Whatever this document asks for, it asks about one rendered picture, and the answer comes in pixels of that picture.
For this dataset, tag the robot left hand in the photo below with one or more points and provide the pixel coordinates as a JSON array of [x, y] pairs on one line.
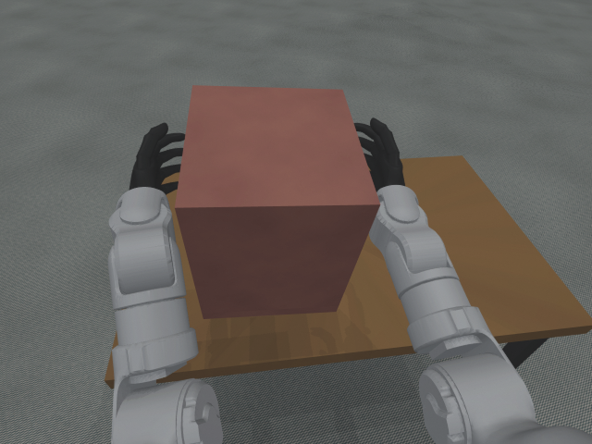
[[146, 171]]

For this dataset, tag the carton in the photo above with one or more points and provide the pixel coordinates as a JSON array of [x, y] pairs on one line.
[[275, 199]]

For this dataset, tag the right robot upper arm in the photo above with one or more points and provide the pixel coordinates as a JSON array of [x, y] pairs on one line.
[[480, 399]]

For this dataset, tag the right robot forearm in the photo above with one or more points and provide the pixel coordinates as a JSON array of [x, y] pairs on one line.
[[442, 321]]

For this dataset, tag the robot right hand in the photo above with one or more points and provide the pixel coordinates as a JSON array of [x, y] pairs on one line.
[[384, 163]]

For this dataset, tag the left robot forearm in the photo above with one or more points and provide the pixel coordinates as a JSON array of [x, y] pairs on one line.
[[146, 278]]

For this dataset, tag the table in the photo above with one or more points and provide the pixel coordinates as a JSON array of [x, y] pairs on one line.
[[522, 299]]

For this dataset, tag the left robot upper arm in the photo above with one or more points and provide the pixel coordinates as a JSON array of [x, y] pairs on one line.
[[180, 412]]

